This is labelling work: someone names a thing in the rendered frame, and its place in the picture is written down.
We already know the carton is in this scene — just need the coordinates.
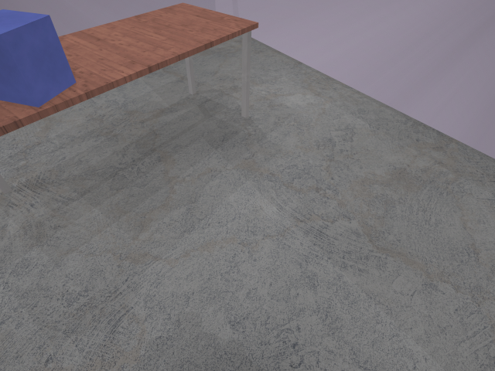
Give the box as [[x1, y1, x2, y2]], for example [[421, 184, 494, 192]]
[[0, 9, 76, 107]]

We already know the table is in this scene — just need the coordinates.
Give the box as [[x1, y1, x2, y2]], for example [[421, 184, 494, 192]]
[[0, 3, 258, 194]]

